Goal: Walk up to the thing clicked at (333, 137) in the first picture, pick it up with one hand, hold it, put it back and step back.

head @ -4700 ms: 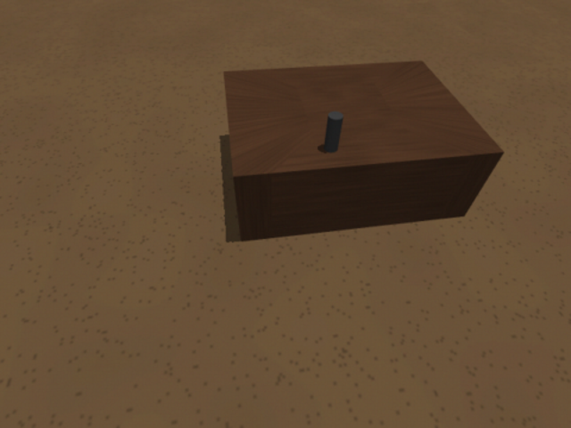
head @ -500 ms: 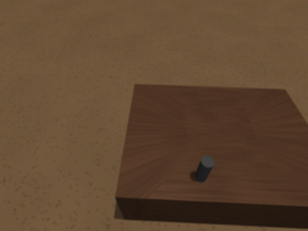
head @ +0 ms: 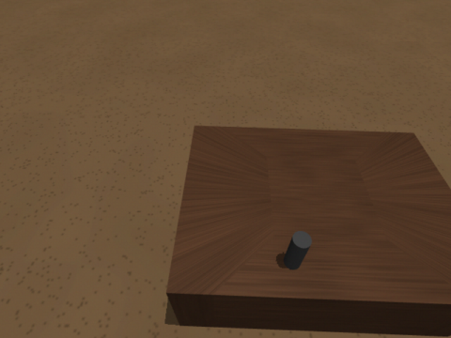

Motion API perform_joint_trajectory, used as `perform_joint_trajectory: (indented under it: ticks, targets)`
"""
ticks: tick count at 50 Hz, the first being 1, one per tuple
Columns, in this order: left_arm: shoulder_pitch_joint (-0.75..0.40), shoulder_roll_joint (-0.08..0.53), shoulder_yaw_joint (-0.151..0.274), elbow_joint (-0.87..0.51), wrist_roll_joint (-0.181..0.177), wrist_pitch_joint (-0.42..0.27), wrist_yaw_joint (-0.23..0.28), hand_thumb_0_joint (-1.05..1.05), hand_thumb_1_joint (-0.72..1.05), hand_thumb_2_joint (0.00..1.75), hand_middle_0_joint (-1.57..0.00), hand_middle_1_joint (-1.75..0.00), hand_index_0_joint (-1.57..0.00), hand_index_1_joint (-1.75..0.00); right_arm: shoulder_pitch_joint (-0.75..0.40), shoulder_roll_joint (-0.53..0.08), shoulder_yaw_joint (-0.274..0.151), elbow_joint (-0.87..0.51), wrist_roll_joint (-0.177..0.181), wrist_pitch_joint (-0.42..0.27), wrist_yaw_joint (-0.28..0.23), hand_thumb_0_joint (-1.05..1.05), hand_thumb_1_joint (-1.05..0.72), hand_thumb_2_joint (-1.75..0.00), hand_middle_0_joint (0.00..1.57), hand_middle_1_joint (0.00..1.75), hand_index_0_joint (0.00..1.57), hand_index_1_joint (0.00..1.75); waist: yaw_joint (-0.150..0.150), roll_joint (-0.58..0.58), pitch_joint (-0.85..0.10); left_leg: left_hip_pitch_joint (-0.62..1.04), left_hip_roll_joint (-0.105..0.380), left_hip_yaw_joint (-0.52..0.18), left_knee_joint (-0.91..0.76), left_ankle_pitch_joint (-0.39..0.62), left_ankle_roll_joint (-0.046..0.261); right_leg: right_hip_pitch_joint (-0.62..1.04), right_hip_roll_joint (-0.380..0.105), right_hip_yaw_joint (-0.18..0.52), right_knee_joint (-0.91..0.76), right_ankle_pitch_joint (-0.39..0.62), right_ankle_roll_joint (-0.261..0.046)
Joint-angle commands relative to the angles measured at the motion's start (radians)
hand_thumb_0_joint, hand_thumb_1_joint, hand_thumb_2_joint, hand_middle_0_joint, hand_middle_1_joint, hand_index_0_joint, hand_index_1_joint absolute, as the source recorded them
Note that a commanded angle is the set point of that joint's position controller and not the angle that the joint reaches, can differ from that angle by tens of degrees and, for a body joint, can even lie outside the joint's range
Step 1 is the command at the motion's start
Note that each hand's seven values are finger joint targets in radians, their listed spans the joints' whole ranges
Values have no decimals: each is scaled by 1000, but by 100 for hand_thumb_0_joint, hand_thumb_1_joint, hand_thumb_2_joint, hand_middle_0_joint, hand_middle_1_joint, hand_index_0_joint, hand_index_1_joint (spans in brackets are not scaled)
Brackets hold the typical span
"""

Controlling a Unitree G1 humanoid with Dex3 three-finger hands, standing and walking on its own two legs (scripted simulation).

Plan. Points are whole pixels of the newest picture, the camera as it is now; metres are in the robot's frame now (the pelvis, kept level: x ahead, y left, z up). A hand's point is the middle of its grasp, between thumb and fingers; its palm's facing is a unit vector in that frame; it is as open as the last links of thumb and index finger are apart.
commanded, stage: stand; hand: right
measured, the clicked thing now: (296, 251) +0.44 -0.21 -0.32
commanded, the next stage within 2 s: none
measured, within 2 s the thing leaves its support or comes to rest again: neither
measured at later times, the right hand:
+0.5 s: hand out of the picture +0.08 -0.26 -0.16, palm faces -0.04 +0.94 -0.34, open 7.3 cm
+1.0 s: hand out of the picture +0.07 -0.27 -0.16, palm faces -0.03 +0.94 -0.34, open 7.3 cm
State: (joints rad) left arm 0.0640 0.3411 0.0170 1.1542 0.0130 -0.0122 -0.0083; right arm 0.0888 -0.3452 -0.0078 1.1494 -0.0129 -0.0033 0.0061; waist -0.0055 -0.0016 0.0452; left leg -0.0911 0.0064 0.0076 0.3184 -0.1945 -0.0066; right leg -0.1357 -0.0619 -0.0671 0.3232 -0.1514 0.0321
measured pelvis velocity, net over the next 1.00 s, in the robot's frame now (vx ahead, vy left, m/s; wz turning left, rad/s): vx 0.00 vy -0.01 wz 0.00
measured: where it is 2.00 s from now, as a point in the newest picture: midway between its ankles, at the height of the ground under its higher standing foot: outside the picture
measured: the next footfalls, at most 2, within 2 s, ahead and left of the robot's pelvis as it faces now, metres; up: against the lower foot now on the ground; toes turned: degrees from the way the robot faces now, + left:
none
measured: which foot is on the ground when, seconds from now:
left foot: down 0.00-1.00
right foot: down 0.00-1.00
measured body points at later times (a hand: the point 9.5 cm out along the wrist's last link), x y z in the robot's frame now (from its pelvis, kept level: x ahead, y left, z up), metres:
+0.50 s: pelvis +0.00 -0.01 +0.00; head +0.01 -0.01 +0.45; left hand +0.08 +0.29 -0.13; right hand +0.08 -0.31 -0.13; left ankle -0.01 +0.12 -0.75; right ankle +0.01 -0.14 -0.75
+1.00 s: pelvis +0.00 -0.01 +0.00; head +0.01 -0.01 +0.45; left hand +0.08 +0.29 -0.13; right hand +0.07 -0.32 -0.13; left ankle -0.01 +0.12 -0.75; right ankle +0.01 -0.14 -0.75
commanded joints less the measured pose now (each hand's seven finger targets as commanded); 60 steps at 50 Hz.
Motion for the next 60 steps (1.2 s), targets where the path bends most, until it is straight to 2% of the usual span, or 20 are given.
perform_joint_trajectory:
  ticks: [1,5,8,17,30,38,42,51,56,60]
  targets:
    - [-46,216,27,-60,-2,-18,15,0,90,90,-20,-30,-20,-30,-47,-213,-34,-63,2,-27,-12,0,-90,-90,20,30,20,30,4,8,-81,-36,134,-95,-64,185,13,71,-92,86,-38,117,-34]
    - [-42,219,25,-62,-2,-18,14,0,90,90,-20,-30,-20,-30,-48,-218,-34,-66,2,-25,-12,0,-90,-90,20,30,20,30,2,13,-82,-42,132,-91,-65,153,14,81,-95,90,-45,108,-36]
    - [-25,216,22,-64,-1,-21,13,0,90,90,-20,-30,-20,-30,-42,-218,-33,-68,3,-27,-11,0,-90,-90,20,30,20,30,3,9,-97,-30,134,-89,-60,175,18,82,-96,90,-45,132,-35]
    - [-17,222,20,-67,-1,-20,14,0,90,90,-20,-30,-20,-30,-39,-216,-29,-71,3,-22,-10,0,-90,-90,20,30,20,30,2,1,-79,-35,128,-87,-60,130,16,64,-97,93,-58,92,-36]
    - [-2,226,20,-72,-3,-18,14,0,90,90,-20,-30,-20,-30,-32,-221,-27,-71,2,-26,-13,0,-90,-90,20,30,20,30,9,6,-92,-18,133,-84,-53,194,13,76,-96,91,-36,150,-41]
    - [0,230,21,-71,-2,-19,14,0,90,90,-20,-30,-20,-30,-20,-217,-26,-75,2,-22,-11,0,-90,-90,20,30,20,30,5,-2,-72,-36,131,-81,-62,135,15,74,-95,93,-50,117,-41]
    - [0,230,20,-71,-3,-21,14,0,90,90,-20,-30,-20,-30,-17,-213,-26,-71,3,-20,-9,0,-90,-90,20,30,20,30,8,-10,-59,-36,126,-84,-65,98,12,53,-90,95,-64,68,-39]
    - [3,227,22,-75,-1,-21,14,0,90,90,-20,-30,-20,-30,-21,-220,-29,-78,2,-22,-12,0,-90,-90,20,30,20,30,10,-1,-90,-13,133,-80,-47,152,15,70,-95,98,-51,141,-43]
    - [3,225,20,-72,-4,-21,14,0,90,90,-20,-30,-20,-30,-13,-221,-27,-75,3,-20,-12,0,-90,-90,20,30,20,30,9,5,-70,-28,131,-82,-55,130,14,65,-91,97,-56,112,-41]
    - [6,220,19,-73,-3,-20,12,0,90,90,-20,-30,-20,-30,-9,-217,-24,-77,3,-22,-12,0,-90,-90,20,30,20,30,8,10,-69,-35,131,-80,-61,138,15,71,-92,96,-52,133,-42]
